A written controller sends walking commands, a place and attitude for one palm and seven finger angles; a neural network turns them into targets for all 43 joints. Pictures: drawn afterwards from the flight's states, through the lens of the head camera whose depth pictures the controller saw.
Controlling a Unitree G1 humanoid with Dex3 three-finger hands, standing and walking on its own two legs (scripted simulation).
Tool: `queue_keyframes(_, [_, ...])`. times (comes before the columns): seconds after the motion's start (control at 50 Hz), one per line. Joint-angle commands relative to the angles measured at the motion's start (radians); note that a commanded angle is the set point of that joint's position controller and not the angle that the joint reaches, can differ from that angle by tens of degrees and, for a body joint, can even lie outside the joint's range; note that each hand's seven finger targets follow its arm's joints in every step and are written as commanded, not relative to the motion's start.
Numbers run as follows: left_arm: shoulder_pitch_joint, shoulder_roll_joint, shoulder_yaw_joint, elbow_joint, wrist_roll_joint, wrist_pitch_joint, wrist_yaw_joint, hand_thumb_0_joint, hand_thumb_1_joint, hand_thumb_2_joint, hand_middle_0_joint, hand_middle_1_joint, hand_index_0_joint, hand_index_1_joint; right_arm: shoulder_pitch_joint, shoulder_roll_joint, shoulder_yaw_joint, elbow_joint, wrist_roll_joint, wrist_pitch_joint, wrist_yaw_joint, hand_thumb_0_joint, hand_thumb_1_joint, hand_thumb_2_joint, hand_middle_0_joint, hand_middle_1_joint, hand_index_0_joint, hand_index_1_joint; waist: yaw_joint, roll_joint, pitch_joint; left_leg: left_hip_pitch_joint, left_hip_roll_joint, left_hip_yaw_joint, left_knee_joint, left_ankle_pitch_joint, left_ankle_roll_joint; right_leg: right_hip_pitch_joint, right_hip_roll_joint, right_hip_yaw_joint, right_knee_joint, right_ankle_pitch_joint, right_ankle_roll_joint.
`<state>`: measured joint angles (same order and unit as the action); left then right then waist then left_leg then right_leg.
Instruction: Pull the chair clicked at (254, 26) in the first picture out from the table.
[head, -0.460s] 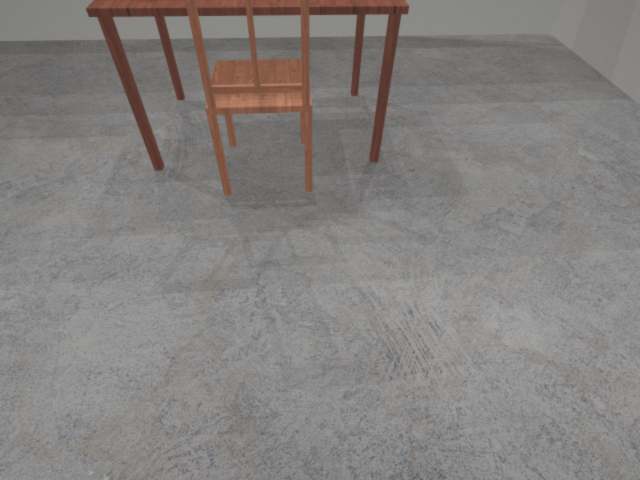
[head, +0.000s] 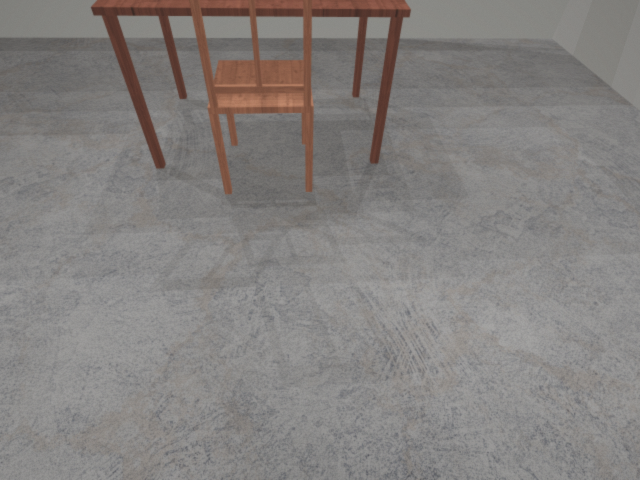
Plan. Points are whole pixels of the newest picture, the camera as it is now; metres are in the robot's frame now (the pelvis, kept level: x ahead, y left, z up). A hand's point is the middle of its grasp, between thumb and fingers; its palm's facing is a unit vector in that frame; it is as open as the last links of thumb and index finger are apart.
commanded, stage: stand and wait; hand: left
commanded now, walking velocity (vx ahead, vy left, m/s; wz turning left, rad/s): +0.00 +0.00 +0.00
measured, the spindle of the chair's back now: (254, 34) +1.48 +0.33 -0.05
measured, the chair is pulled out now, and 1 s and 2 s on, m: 0.00 0.00 0.00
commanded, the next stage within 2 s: look at it before walking up in 0.50 s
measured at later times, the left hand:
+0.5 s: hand out of the picture +0.06 +0.25 -0.16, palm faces -0.02 -0.95 -0.33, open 7.4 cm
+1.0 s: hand out of the picture +0.07 +0.25 -0.16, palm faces -0.02 -0.95 -0.32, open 7.4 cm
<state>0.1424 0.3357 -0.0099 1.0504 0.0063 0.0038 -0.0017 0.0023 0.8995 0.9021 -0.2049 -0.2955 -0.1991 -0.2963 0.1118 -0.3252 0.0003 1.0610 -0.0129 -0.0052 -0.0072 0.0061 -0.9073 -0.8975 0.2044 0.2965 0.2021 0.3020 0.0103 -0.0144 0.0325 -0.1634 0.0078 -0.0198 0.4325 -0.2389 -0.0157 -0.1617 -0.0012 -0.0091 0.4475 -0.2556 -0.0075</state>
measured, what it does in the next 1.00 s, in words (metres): stands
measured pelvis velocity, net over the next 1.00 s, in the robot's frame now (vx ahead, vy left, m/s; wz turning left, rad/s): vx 0.00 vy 0.00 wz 0.00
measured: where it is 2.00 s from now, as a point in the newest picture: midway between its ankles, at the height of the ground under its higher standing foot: outside the picture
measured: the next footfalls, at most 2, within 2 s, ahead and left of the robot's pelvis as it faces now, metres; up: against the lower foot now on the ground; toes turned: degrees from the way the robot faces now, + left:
right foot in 1.80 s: +0.29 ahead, -0.14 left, +0.00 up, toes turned -8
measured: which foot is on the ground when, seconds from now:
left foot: down 0.00-1.00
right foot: down 0.00-1.00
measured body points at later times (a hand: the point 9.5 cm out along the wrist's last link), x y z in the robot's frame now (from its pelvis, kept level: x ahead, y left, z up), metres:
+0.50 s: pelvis -0.01 +0.00 +0.00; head -0.01 +0.00 +0.45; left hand +0.06 +0.29 -0.13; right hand +0.07 -0.29 -0.13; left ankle +0.00 +0.13 -0.74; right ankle -0.01 -0.11 -0.74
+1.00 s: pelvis +0.00 +0.00 +0.00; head +0.00 +0.00 +0.45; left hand +0.07 +0.29 -0.13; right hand +0.08 -0.29 -0.13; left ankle +0.00 +0.13 -0.74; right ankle -0.01 -0.11 -0.74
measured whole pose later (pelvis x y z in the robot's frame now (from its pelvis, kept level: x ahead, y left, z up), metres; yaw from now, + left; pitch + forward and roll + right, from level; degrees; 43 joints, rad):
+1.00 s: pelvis +0.00 +0.00 +0.00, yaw +0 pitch -2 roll +0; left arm 0.14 0.34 -0.01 1.09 0.01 0.00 0.00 0.00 0.90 0.90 -0.20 -0.30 -0.20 -0.30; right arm 0.11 -0.33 0.01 1.11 -0.01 -0.01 0.00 0.01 -0.91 -0.90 0.20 0.30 0.20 0.30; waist 0.01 -0.01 0.03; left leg -0.14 0.01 -0.02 0.37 -0.20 -0.02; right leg -0.14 0.00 -0.01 0.39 -0.22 -0.01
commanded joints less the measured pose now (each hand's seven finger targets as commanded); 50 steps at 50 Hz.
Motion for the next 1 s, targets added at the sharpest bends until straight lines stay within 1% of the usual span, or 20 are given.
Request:
queue_keyframes(0.0, [-0.047,0.206,0.048,-0.062,0.002,-0.027,0.015,0.000,0.900,0.900,-0.200,-0.300,-0.200,-0.300,-0.055,-0.203,-0.039,-0.056,0.001,-0.027,-0.009,0.000,-0.900,-0.900,0.200,0.300,0.200,0.300,-0.008,0.010,-0.084,0.021,0.099,-0.071,-0.066,0.186,0.047,0.019,-0.120,0.108,-0.090,0.181,-0.030])
queue_keyframes(0.02, [-0.049,0.208,0.047,-0.059,0.002,-0.027,0.015,0.000,0.900,0.900,-0.200,-0.300,-0.200,-0.300,-0.052,-0.205,-0.038,-0.054,0.002,-0.025,-0.009,0.000,-0.900,-0.900,0.200,0.300,0.200,0.300,-0.008,0.003,-0.083,0.020,0.100,-0.072,-0.066,0.185,0.046,0.019,-0.118,0.106,-0.090,0.179,-0.030])
queue_keyframes(0.1, [-0.046,0.209,0.046,-0.044,0.001,-0.027,0.014,0.000,0.900,0.900,-0.200,-0.300,-0.200,-0.300,-0.046,-0.207,-0.036,-0.038,0.002,-0.026,-0.008,0.000,-0.900,-0.900,0.200,0.300,0.200,0.300,-0.007,0.022,-0.072,0.013,0.100,-0.077,-0.081,0.165,0.045,0.020,-0.121,0.110,-0.103,0.152,-0.031])
queue_keyframes(0.12, [-0.042,0.210,0.046,-0.044,0.001,-0.027,0.015,0.000,0.900,0.900,-0.200,-0.300,-0.200,-0.300,-0.048,-0.206,-0.037,-0.036,0.003,-0.025,-0.008,0.000,-0.900,-0.900,0.200,0.300,0.200,0.300,-0.005,0.015,-0.068,0.016,0.102,-0.076,-0.080,0.162,0.045,0.014,-0.119,0.108,-0.107,0.147,-0.030])
queue_keyframes(0.2, [-0.043,0.209,0.044,-0.035,0.001,-0.027,0.014,0.000,0.900,0.900,-0.200,-0.300,-0.200,-0.300,-0.043,-0.209,-0.035,-0.023,0.003,-0.026,-0.008,0.000,-0.900,-0.900,0.200,0.300,0.200,0.300,-0.007,0.017,-0.065,0.018,0.103,-0.079,-0.091,0.158,0.044,0.015,-0.119,0.111,-0.113,0.140,-0.028])
queue_keyframes(0.24, [-0.044,0.210,0.043,-0.032,0.002,-0.025,0.013,0.000,0.900,0.900,-0.200,-0.300,-0.200,-0.300,-0.041,-0.208,-0.034,-0.020,0.003,-0.024,-0.006,0.000,-0.900,-0.900,0.200,0.300,0.200,0.300,-0.005,0.009,-0.045,0.004,0.101,-0.080,-0.097,0.128,0.044,0.003,-0.118,0.114,-0.123,0.100,-0.027])
queue_keyframes(0.3, [-0.043,0.209,0.043,-0.030,0.003,-0.024,0.012,0.000,0.900,0.900,-0.200,-0.300,-0.200,-0.300,-0.039,-0.208,-0.033,-0.016,0.003,-0.024,-0.005,0.000,-0.900,-0.900,0.200,0.300,0.200,0.300,-0.005,0.017,-0.036,-0.004,0.101,-0.084,-0.107,0.106,0.045,-0.005,-0.117,0.116,-0.132,0.064,-0.027])
queue_keyframes(0.38, [-0.043,0.208,0.042,-0.030,0.004,-0.024,0.011,0.000,0.900,0.900,-0.200,-0.300,-0.200,-0.300,-0.035,-0.209,-0.033,-0.014,0.002,-0.025,-0.004,0.000,-0.900,-0.900,0.200,0.300,0.200,0.300,-0.006,0.015,-0.045,-0.001,0.101,-0.087,-0.112,0.096,0.045,-0.010,-0.115,0.117,-0.133,0.045,-0.026])
queue_keyframes(0.48, [-0.042,0.205,0.041,-0.030,0.004,-0.026,0.012,0.000,0.900,0.900,-0.200,-0.300,-0.200,-0.300,-0.038,-0.210,-0.033,-0.012,0.003,-0.028,-0.005,0.000,-0.900,-0.900,0.200,0.300,0.200,0.300,-0.005,0.019,-0.055,0.013,0.105,-0.083,-0.107,0.133,0.045,-0.004,-0.115,0.116,-0.125,0.097,-0.025])
queue_keyframes(0.58, [-0.041,0.206,0.041,-0.030,0.004,-0.028,0.013,0.000,0.900,0.900,-0.200,-0.300,-0.200,-0.300,-0.038,-0.208,-0.033,-0.012,0.004,-0.028,-0.005,0.000,-0.900,-0.900,0.200,0.300,0.200,0.300,-0.007,0.007,-0.068,0.022,0.107,-0.080,-0.105,0.153,0.044,0.008,-0.118,0.115,-0.122,0.129,-0.025])
queue_keyframes(0.6, [-0.039,0.204,0.041,-0.029,0.004,-0.028,0.013,0.000,0.900,0.900,-0.200,-0.300,-0.200,-0.300,-0.041,-0.209,-0.033,-0.012,0.004,-0.028,-0.005,0.000,-0.900,-0.900,0.200,0.300,0.200,0.300,-0.006,0.019,-0.065,0.025,0.106,-0.078,-0.105,0.153,0.043,0.002,-0.118,0.115,-0.123,0.130,-0.025])
queue_keyframes(0.64, [-0.038,0.204,0.041,-0.029,0.005,-0.027,0.013,0.000,0.900,0.900,-0.200,-0.300,-0.200,-0.300,-0.041,-0.205,-0.033,-0.013,0.004,-0.026,-0.004,0.000,-0.900,-0.900,0.200,0.300,0.200,0.300,-0.007,0.020,-0.056,0.021,0.106,-0.079,-0.105,0.148,0.043,-0.001,-0.118,0.117,-0.126,0.127,-0.025])
queue_keyframes(0.66, [-0.037,0.206,0.041,-0.030,0.005,-0.028,0.013,0.000,0.900,0.900,-0.200,-0.300,-0.200,-0.300,-0.037,-0.205,-0.032,-0.012,0.004,-0.027,-0.004,0.000,-0.900,-0.900,0.200,0.300,0.200,0.300,-0.007,0.009,-0.066,0.024,0.106,-0.080,-0.104,0.157,0.043,0.008,-0.118,0.118,-0.124,0.138,-0.025])
queue_keyframes(0.68, [-0.036,0.204,0.041,-0.029,0.004,-0.029,0.013,0.000,0.900,0.900,-0.200,-0.300,-0.200,-0.300,-0.041,-0.207,-0.033,-0.011,0.004,-0.027,-0.005,0.000,-0.900,-0.900,0.200,0.300,0.200,0.300,-0.007,0.017,-0.070,0.032,0.106,-0.078,-0.103,0.163,0.043,0.007,-0.119,0.118,-0.124,0.145,-0.026])
queue_keyframes(0.72, [-0.035,0.207,0.042,-0.029,0.004,-0.030,0.014,0.000,0.900,0.900,-0.200,-0.300,-0.200,-0.300,-0.038,-0.208,-0.033,-0.013,0.005,-0.027,-0.005,0.000,-0.900,-0.900,0.200,0.300,0.200,0.300,-0.008,0.009,-0.081,0.035,0.107,-0.077,-0.097,0.178,0.042,0.016,-0.118,0.116,-0.120,0.167,-0.026])
queue_keyframes(0.78, [-0.035,0.207,0.041,-0.027,0.004,-0.030,0.015,0.000,0.900,0.900,-0.200,-0.300,-0.200,-0.300,-0.037,-0.207,-0.032,-0.011,0.005,-0.028,-0.006,0.000,-0.900,-0.900,0.200,0.300,0.200,0.300,-0.006,0.016,-0.083,0.038,0.109,-0.077,-0.103,0.194,0.042,0.028,-0.121,0.111,-0.119,0.184,-0.025])
queue_keyframes(0.82, [-0.038,0.206,0.042,-0.027,0.005,-0.029,0.015,0.000,0.900,0.900,-0.200,-0.300,-0.200,-0.300,-0.041,-0.206,-0.031,-0.011,0.006,-0.026,-0.006,0.000,-0.900,-0.900,0.200,0.300,0.200,0.300,-0.006,0.019,-0.061,0.028,0.107,-0.079,-0.105,0.185,0.041,0.019,-0.117,0.111,-0.123,0.174,-0.024])
queue_keyframes(0.88, [-0.037,0.205,0.041,-0.025,0.004,-0.027,0.013,0.000,0.900,0.900,-0.200,-0.300,-0.200,-0.300,-0.043,-0.208,-0.030,-0.012,0.005,-0.026,-0.006,0.000,-0.900,-0.900,0.200,0.300,0.200,0.300,-0.006,0.019,-0.048,0.026,0.107,-0.078,-0.113,0.168,0.041,0.011,-0.118,0.112,-0.132,0.152,-0.023])
queue_keyframes(0.94, [-0.038,0.203,0.041,-0.026,0.005,-0.026,0.014,0.000,0.900,0.900,-0.200,-0.300,-0.200,-0.300,-0.043,-0.207,-0.030,-0.010,0.005,-0.025,-0.005,0.000,-0.900,-0.900,0.200,0.300,0.200,0.300,-0.005,0.023,-0.050,0.025,0.108,-0.082,-0.119,0.158,0.042,0.013,-0.117,0.110,-0.134,0.132,-0.021])
queue_keyframes(0.98, [-0.032,0.204,0.041,-0.025,0.005,-0.027,0.013,0.000,0.900,0.900,-0.200,-0.300,-0.200,-0.300,-0.044,-0.208,-0.030,-0.011,0.005,-0.027,-0.005,0.000,-0.900,-0.900,0.200,0.300,0.200,0.300,-0.005,0.018,-0.060,0.037,0.108,-0.081,-0.115,0.174,0.043,0.015,-0.120,0.110,-0.134,0.150,-0.022])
